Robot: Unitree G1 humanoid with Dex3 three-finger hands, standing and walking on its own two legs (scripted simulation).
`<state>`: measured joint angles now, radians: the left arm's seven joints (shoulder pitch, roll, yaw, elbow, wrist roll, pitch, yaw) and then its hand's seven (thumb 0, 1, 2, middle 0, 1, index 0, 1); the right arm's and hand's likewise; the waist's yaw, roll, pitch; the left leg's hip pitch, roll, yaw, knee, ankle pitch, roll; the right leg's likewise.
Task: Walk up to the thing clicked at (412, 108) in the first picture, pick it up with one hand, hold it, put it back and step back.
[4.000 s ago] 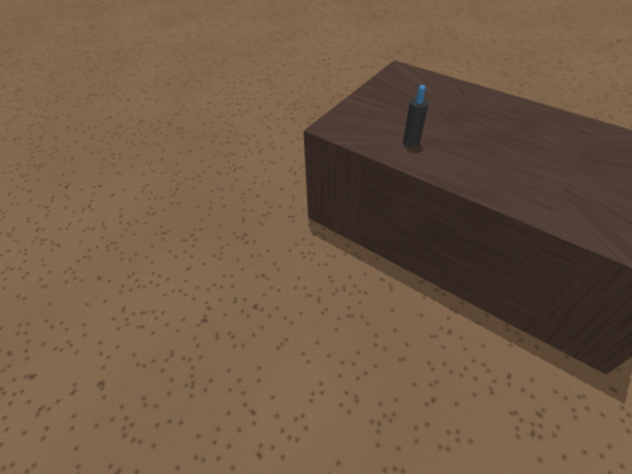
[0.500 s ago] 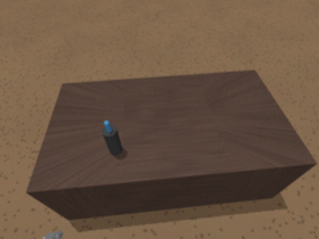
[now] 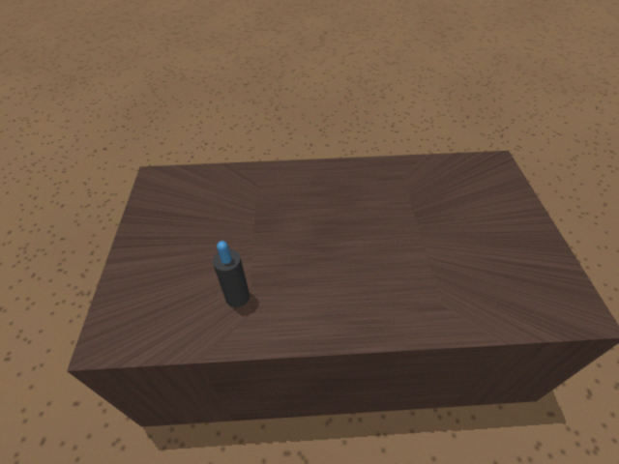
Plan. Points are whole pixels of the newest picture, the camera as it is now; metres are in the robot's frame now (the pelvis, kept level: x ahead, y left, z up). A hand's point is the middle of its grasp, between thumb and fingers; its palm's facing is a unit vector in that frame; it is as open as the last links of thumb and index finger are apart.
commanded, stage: walk up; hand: left
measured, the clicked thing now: (230, 272) +0.54 +0.20 -0.22
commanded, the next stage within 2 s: stand in 0.46 s
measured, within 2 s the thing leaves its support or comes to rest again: neither
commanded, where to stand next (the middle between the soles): +0.08 -0.02 m, yaw +1 degrees
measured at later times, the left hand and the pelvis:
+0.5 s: hand out of the picture +0.10 +0.26 -0.15, palm faces +0.03 -0.95 -0.31, open 7.4 cm; pelvis +0.01 +0.01 +0.01, yaw +1 degrees
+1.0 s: hand out of the picture +0.09 +0.27 -0.14, palm faces +0.00 -0.94 -0.35, open 7.4 cm; pelvis +0.01 +0.02 +0.01, yaw +0 degrees
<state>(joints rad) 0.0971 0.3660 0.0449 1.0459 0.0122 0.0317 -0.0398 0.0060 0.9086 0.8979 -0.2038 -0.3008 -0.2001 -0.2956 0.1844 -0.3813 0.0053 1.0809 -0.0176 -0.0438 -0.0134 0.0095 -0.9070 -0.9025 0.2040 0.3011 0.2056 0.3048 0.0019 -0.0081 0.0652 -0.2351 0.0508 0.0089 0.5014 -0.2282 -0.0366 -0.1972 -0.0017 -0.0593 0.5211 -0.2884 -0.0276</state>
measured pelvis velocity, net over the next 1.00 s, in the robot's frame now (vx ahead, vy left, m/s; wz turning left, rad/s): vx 0.01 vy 0.02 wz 0.01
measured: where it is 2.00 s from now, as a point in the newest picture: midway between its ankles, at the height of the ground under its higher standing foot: outside the picture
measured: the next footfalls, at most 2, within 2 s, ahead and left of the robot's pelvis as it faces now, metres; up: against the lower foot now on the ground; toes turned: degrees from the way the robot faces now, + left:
none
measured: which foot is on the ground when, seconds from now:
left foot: down 0.00-1.00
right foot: down 0.00-1.00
